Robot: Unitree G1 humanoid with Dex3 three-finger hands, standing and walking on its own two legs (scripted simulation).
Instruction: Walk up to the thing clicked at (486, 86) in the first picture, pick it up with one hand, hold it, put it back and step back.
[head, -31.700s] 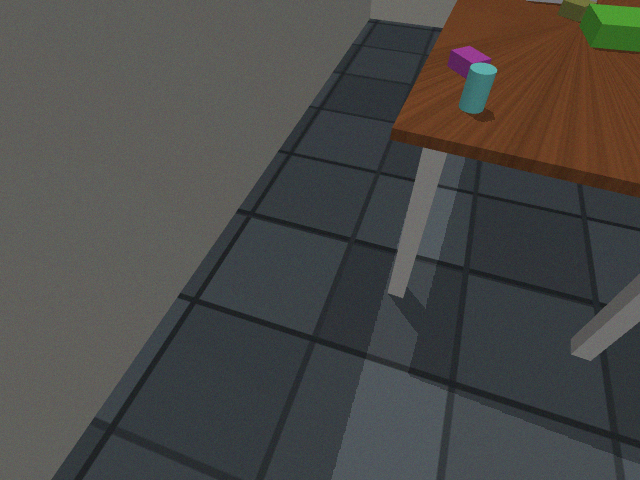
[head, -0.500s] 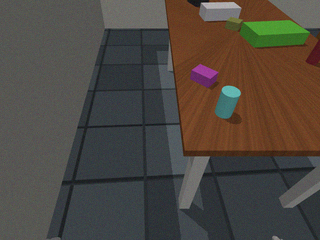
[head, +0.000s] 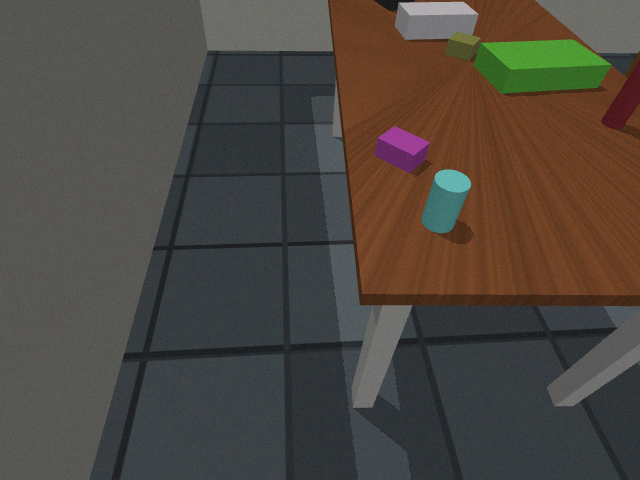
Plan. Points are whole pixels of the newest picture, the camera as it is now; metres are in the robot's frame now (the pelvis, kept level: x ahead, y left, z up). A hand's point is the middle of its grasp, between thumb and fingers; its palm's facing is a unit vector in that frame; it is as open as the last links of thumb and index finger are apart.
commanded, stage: home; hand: right
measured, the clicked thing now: (444, 202) +0.54 -0.21 +0.03
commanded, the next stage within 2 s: stand in 1.00 s
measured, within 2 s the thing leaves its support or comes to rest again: neither
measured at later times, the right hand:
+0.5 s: hand out of the picture +0.09 -0.24 -0.15, palm faces -0.03 +0.93 -0.37, open 17.5 cm
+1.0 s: hand out of the picture +0.10 -0.24 -0.15, palm faces +0.00 +0.93 -0.37, open 17.4 cm
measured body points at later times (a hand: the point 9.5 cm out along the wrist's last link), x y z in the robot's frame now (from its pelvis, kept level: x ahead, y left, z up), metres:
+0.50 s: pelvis +0.02 +0.01 +0.00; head +0.03 +0.02 +0.45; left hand +0.09 +0.32 -0.14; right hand +0.09 -0.29 -0.12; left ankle +0.04 +0.14 -0.74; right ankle +0.01 -0.13 -0.74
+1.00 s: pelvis +0.02 +0.02 +0.01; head +0.02 +0.02 +0.45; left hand +0.10 +0.32 -0.13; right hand +0.10 -0.29 -0.12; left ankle +0.04 +0.14 -0.74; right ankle +0.01 -0.13 -0.74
